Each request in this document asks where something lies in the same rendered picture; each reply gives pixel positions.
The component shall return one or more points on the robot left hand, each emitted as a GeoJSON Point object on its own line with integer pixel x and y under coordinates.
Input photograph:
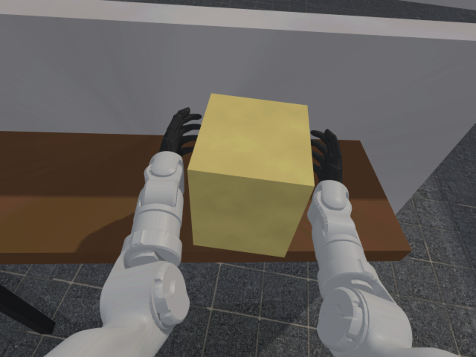
{"type": "Point", "coordinates": [173, 139]}

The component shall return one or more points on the table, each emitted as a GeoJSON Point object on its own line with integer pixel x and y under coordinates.
{"type": "Point", "coordinates": [70, 198]}

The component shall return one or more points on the robot left forearm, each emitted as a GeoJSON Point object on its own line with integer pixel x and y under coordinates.
{"type": "Point", "coordinates": [158, 215]}

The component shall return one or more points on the robot right upper arm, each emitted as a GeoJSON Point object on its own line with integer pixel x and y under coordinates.
{"type": "Point", "coordinates": [354, 323]}

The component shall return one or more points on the robot right forearm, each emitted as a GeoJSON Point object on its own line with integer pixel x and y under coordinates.
{"type": "Point", "coordinates": [338, 249]}

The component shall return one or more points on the robot left upper arm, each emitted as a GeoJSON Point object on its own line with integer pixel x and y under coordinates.
{"type": "Point", "coordinates": [139, 308]}

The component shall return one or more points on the carton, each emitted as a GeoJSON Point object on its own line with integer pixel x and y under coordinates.
{"type": "Point", "coordinates": [250, 175]}

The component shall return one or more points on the robot right hand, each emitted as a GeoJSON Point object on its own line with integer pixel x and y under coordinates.
{"type": "Point", "coordinates": [331, 162]}

